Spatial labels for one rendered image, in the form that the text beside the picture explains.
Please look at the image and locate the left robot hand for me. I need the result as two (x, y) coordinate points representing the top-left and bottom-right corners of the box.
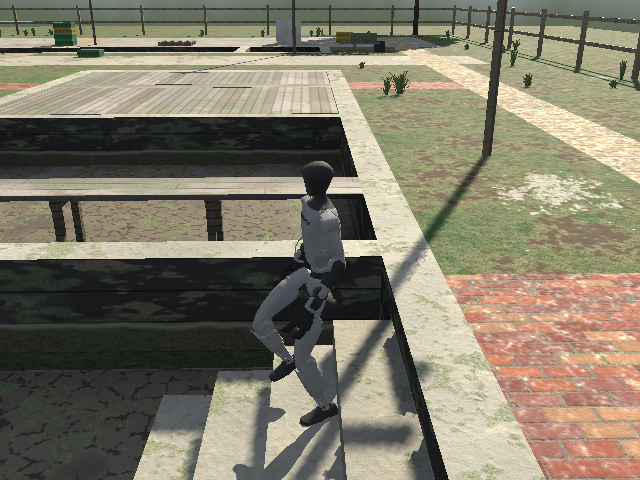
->
(280, 308), (315, 340)

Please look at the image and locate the robot left upper arm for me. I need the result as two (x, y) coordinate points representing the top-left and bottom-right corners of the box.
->
(319, 211), (346, 272)

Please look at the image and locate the robot right forearm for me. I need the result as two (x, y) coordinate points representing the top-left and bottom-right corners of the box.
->
(293, 243), (306, 263)

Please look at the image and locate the right robot hand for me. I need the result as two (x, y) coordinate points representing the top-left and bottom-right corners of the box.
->
(279, 257), (302, 282)

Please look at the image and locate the humanoid robot torso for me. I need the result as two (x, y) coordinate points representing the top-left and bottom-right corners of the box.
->
(301, 196), (338, 296)

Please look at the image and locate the robot left forearm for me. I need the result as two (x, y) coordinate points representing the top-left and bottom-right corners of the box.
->
(304, 260), (345, 314)

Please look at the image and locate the humanoid robot head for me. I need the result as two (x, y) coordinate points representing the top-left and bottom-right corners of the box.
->
(301, 161), (335, 211)

